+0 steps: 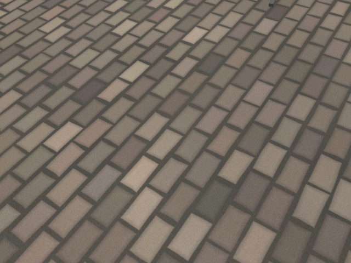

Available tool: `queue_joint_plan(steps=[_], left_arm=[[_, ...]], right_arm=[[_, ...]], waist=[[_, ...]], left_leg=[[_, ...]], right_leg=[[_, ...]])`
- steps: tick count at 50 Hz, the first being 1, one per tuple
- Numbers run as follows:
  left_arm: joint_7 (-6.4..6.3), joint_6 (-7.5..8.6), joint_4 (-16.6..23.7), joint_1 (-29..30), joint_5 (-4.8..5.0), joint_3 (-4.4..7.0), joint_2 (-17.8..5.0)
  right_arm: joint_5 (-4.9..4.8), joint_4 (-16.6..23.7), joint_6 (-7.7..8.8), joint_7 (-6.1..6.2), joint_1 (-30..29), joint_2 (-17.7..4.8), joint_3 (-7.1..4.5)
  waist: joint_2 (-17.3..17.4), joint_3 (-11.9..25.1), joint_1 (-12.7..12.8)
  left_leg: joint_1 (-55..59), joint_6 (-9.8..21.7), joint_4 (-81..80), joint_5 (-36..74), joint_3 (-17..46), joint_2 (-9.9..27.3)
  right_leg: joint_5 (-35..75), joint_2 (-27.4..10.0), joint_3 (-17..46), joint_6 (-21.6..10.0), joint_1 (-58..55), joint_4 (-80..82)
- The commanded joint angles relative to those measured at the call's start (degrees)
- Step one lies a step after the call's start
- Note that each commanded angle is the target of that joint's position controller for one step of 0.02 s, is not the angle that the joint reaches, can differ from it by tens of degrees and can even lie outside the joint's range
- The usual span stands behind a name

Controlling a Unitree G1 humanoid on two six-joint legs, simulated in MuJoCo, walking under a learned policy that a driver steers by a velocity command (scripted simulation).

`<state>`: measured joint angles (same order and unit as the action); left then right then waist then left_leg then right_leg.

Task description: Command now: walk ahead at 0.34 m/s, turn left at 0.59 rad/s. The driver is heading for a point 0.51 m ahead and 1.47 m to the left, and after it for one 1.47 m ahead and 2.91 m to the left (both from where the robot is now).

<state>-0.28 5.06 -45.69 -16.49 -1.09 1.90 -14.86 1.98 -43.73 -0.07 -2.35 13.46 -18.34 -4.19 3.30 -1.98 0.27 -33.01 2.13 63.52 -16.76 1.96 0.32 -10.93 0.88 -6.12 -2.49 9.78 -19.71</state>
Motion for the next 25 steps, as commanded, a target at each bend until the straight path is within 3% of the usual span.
queue_joint_plan(steps=[1,5,8,10,11,12,13,14,15,16,17,18,19,21,25], left_arm=[[-0.04,0.88,2.54,0.3,0.49,1.46,-6.34],[-0.33,-0.16,2.19,0.58,0.67,1.72,-7.13],[-0.69,-0.99,1.63,-1.11,0.87,2.49,-8.97],[-1.21,-1.88,1.57,-1.39,1.02,2.96,-10.08],[-1.34,-2.48,1.73,-0.97,1.21,3.05,-10.29],[-1.18,-2.75,1.88,-2.41,1.17,3.0,-10.12],[-0.81,-3.24,4.21,-6.28,-0.29,1.68,-4.62],[-0.89,-4.64,5.83,-7.66,0.07,1.82,-5.87],[-1.05,-5.42,5.16,-4.88,-0.76,1.89,-7.15],[-1.03,-5.41,6.0,-0.76,-0.27,1.66,-6.47],[-1.21,-5.41,5.95,1.11,-0.43,1.62,-6.25],[-1.22,-6.0,6.2,0.88,-0.9,1.72,-6.51],[-1.14,-6.76,5.5,-0.78,-1.19,1.75,-6.5],[-0.94,-7.63,5.35,-1.55,-0.97,1.67,-5.74],[-1.1,-8.31,6.79,2.42,-0.66,1.6,-5.15]], right_arm=[[0.03,4.22,-0.14,-0.54,0.57,-0.61,0.18],[-0.32,6.52,0.06,-1.63,-5.28,1.46,1.47],[0.35,7.7,0.03,-1.64,-6.52,0.12,1.14],[0.9,7.66,0.37,-1.25,-3.93,-1.32,0.49],[1.36,6.42,0.96,-0.78,0.57,-1.84,0.02],[2.01,5.04,1.76,0.14,5.72,-3.95,-0.77],[1.22,5.79,2.2,1.07,6.62,-10.05,-1.99],[-1.99,7.02,1.18,1.27,8.35,-13.84,-3.57],[-3.03,7.45,0.25,1.67,7.02,-10.79,-3.11],[-2.77,7.42,-0.26,2.16,3.77,-7.81,-2.19],[-2.09,7.11,-0.69,2.45,1.14,-5.25,-1.37],[-2.16,7.17,-0.84,2.77,-0.13,-4.21,-1.09],[-1.79,7.3,-0.87,2.71,-1.22,-3.69,-0.89],[-1.27,7.05,-0.5,2.27,-0.76,-4.94,-1.35],[-1.0,6.93,-1.1,2.16,-0.03,-6.25,-2.11]], waist=[[-9.12,1.31,-1.69],[-10.36,1.43,-0.35],[-10.26,2.41,0.32],[-10.08,4.13,-0.49],[-8.14,6.63,-2.51],[-3.17,10.49,-5.01],[7.96,15.09,-1.96],[11.15,23.54,-3.35],[1.43,20.46,-3.83],[0.44,12.78,-3.18],[-1.69,7.7,-1.33],[-0.15,5.88,-0.05],[0.15,6.54,0.94],[-0.42,8.4,1.31],[1.49,7.36,-0.15]], left_leg=[[-4.12,-1.35,-3.69,4.83,-0.75,1.49],[3.84,-0.6,-20.02,14.45,-5.0,0.75],[7.1,1.05,-25.9,10.89,-6.66,-0.56],[10.59,3.02,-29.38,6.31,-7.04,-2.34],[15.66,4.21,-33.86,7.96,-7.22,-4.01],[24.73,6.23,-39.0,19.61,-3.3,-2.2],[37.02,10.11,-33.69,51.48,15.2,14.84],[44.33,21.82,-36.54,58.88,32.8,22.63],[41.34,20.79,-38.44,50.74,27.32,20.54],[33.81,19.2,-40.44,44.2,22.82,17.53],[28.03,15.89,-42.58,37.92,19.57,13.44],[24.05,14.11,-43.72,35.07,17.66,10.76],[21.56,12.98,-44.38,33.68,16.06,9.17],[19.95,12.28,-44.81,31.69,16.03,8.0],[18.38,11.42,-47.8,11.95,19.65,6.62]], right_leg=[[38.64,-15.08,5.01,-6.82,-3.48,6.01],[37.32,-12.44,-2.49,-4.98,-1.56,4.01],[39.73,-14.46,-2.95,-3.95,-5.41,-1.1],[43.64,-15.16,-3.17,-3.3,-7.66,-9.17],[41.6,-14.15,-4.21,-2.44,-7.19,-17.84],[30.34,-11.69,-5.37,0.07,-2.19,-30.43],[-16.62,-6.37,-6.28,2.37,12.22,-46.81],[-29.16,1.99,2.63,4.1,22.63,-59.27],[-24.99,-2.14,7.62,4.36,25.21,-60.08],[-20.72,-3.04,7.7,4.37,26.13,-57.93],[-17.23,-4.44,8.16,4.46,25.59,-53.19],[-15.34,-4.93,8.37,4.66,23.43,-49.68],[-14.14,-4.35,7.94,4.71,20.5,-48.43],[-13.16,-3.13,7.68,4.78,18.2,-46.04],[-11.46,-2.45,8.59,4.99,19.46,-39.01]])
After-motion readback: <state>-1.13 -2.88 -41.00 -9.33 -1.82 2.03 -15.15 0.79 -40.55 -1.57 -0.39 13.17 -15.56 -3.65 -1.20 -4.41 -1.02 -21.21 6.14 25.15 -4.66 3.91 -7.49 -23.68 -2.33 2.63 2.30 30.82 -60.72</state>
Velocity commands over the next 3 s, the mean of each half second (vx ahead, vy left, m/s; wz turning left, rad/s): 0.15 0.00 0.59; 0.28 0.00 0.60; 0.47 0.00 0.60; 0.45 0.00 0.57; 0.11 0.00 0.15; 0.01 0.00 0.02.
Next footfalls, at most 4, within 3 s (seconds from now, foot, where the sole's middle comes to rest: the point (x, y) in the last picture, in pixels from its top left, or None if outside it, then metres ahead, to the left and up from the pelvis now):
0.24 left None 0.23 0.11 -0.78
0.74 right None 0.23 -0.08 -0.78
1.24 left None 0.31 0.28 -0.78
1.74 right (80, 223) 0.64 0.46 -0.78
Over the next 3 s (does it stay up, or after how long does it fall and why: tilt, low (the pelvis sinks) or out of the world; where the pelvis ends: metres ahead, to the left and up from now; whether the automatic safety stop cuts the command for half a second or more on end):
stays up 0.58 0.58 0.00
